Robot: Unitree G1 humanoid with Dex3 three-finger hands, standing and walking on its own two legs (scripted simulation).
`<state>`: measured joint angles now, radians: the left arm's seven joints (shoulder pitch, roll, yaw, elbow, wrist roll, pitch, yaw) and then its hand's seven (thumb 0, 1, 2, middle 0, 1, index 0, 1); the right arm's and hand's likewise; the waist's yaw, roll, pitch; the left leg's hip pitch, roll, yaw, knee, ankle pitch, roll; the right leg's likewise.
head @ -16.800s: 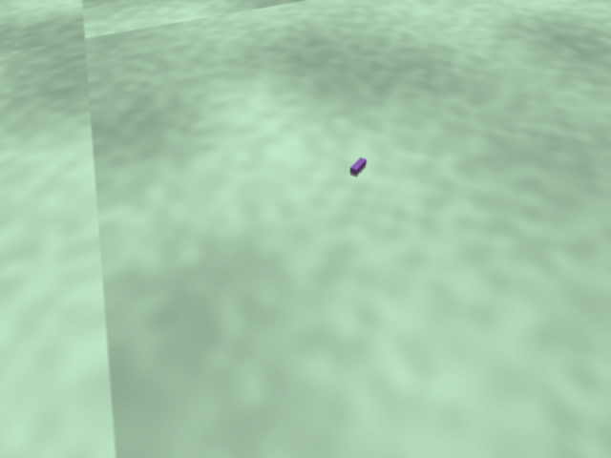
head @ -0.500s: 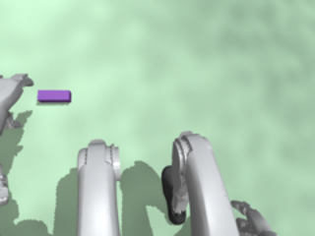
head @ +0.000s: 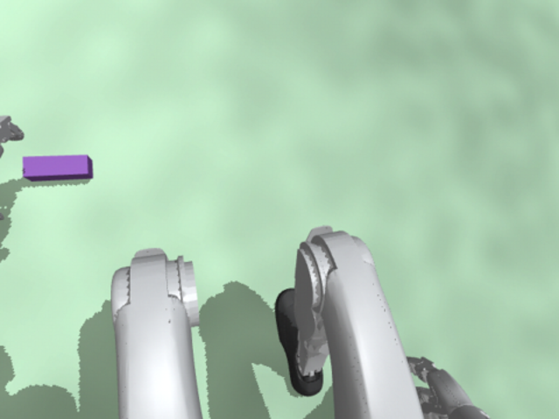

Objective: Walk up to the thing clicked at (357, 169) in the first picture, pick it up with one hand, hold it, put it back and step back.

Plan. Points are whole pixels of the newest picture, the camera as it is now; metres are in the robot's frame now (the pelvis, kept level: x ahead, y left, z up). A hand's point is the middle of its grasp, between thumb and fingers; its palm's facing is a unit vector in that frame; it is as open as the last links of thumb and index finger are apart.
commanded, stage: rise first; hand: left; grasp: from above
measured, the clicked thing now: (59, 168) +0.48 +0.32 -0.31
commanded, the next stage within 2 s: approach in 1.62 s
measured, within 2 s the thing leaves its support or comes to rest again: neither
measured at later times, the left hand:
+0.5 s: hand out of the picture +0.43 +0.36 -0.18, palm faces -0.46 -0.08 -0.88, open 12.0 cm
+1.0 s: hand out of the picture +0.44 +0.37 -0.19, palm faces -0.45 -0.07 -0.89, open 11.4 cm
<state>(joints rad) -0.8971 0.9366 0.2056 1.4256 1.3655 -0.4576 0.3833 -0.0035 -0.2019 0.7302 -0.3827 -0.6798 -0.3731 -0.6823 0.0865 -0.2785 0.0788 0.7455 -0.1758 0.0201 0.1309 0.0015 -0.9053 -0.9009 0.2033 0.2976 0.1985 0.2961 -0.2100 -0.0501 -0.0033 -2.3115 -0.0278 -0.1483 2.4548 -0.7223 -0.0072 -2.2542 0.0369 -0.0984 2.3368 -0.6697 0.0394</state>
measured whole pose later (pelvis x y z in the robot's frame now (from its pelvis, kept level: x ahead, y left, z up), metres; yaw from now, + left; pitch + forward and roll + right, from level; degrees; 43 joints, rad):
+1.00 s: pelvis +0.00 +0.01 -0.01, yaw -2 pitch +32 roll -12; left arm -0.95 1.01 0.19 1.49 1.38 -0.41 0.42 0.00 -0.09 0.65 -0.51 -0.58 -0.49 -0.59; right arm 0.11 -0.28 0.14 0.72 -0.18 -0.02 0.15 0.00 -0.91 -0.90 0.20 0.30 0.20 0.30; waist -0.27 -0.07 0.04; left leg -2.34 -0.03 -0.17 2.49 -0.71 0.01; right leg -2.26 0.04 -0.12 2.34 -0.66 0.05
